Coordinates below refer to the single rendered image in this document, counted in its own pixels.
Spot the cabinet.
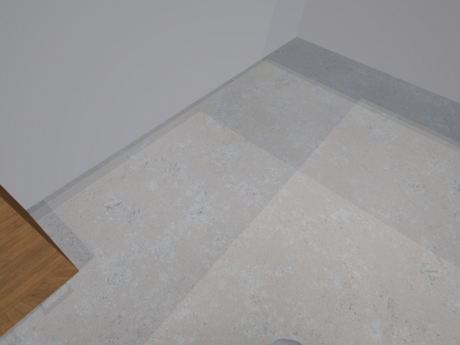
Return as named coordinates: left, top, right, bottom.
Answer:
left=0, top=185, right=79, bottom=337

